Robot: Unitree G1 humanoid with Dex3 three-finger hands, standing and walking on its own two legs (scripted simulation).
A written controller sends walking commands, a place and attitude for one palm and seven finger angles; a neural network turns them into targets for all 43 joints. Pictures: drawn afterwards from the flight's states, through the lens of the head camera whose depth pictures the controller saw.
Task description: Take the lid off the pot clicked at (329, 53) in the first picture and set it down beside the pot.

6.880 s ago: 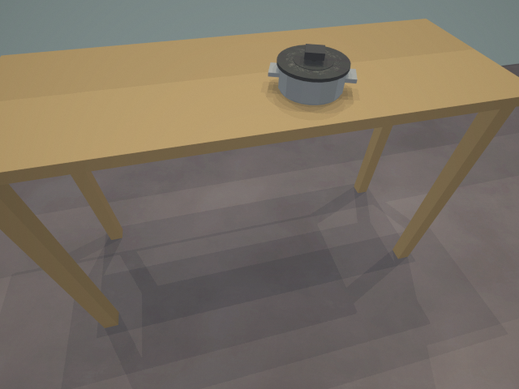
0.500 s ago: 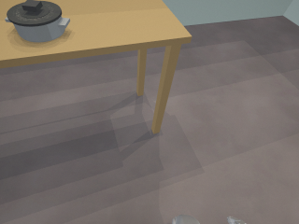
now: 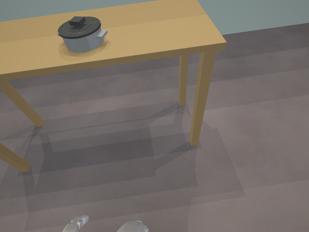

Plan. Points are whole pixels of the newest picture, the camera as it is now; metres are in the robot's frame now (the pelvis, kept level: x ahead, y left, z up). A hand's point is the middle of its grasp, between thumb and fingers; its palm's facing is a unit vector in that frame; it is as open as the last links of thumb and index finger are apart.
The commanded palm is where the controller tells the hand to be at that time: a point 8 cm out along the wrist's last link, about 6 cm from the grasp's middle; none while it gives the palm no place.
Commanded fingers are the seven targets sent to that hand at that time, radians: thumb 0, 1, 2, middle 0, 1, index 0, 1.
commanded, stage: turn to face it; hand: left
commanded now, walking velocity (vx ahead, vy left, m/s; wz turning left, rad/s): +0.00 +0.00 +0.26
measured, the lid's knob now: (77, 21) +0.84 +0.31 +0.15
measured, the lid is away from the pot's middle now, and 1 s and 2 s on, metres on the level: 0.00 0.00 0.00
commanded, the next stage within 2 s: take the last steps up to it in 0.12 s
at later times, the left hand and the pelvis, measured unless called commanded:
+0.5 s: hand out of the picture -0.02 +0.26 -0.17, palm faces +0.19 -0.96 -0.21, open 7.4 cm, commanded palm none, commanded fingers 0.00 0.90 0.90 -0.20 -0.30 -0.20 -0.30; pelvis +0.01 +0.05 +0.01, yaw +8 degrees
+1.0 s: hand (98, 205) +0.22 +0.20 -0.16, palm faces +0.17 -0.96 -0.21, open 7.3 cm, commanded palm none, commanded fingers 0.00 0.90 0.90 -0.20 -0.30 -0.20 -0.30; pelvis +0.16 +0.02 +0.00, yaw +10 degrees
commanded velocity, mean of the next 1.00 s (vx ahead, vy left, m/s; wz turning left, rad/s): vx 0.24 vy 0.03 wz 0.10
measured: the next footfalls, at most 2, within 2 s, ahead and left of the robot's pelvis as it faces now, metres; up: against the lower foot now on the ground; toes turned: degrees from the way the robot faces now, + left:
left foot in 0.32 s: +0.00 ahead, +0.14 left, +0.00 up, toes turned +8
right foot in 0.84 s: +0.25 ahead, -0.06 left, +0.00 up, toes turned +1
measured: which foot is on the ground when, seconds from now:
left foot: up 0.00-0.30, down 0.32-0.86, up 0.88-1.00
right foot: down 0.00-0.32, up 0.34-0.82, down 0.84-1.00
